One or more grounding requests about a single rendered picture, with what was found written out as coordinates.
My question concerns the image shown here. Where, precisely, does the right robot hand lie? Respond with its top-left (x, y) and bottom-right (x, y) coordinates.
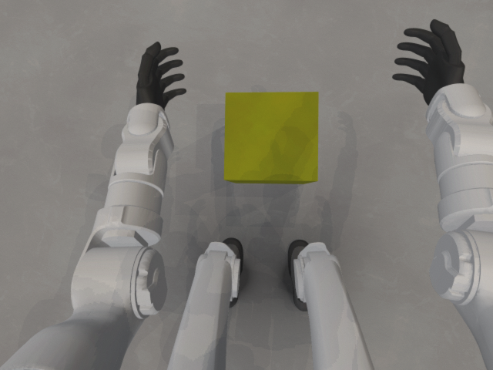
top-left (392, 19), bottom-right (465, 106)

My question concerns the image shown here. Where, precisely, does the left robot upper arm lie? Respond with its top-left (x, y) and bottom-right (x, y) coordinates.
top-left (0, 246), bottom-right (167, 370)

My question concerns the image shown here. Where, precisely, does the left robot hand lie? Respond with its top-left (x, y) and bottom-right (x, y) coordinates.
top-left (136, 42), bottom-right (186, 111)

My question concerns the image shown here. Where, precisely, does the right robot forearm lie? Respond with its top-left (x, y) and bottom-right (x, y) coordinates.
top-left (425, 83), bottom-right (493, 233)

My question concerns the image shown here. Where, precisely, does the right robot upper arm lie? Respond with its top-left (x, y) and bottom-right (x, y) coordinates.
top-left (429, 229), bottom-right (493, 370)

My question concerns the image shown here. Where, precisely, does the left robot forearm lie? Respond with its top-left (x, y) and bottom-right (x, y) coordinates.
top-left (71, 103), bottom-right (174, 309)

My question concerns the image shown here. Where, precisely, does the carton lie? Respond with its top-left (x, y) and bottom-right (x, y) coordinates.
top-left (224, 92), bottom-right (319, 184)

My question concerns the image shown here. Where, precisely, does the robot left thigh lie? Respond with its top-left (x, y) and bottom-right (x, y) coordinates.
top-left (167, 251), bottom-right (240, 370)

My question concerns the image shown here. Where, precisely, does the robot left shin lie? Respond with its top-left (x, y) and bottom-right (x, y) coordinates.
top-left (195, 242), bottom-right (234, 273)

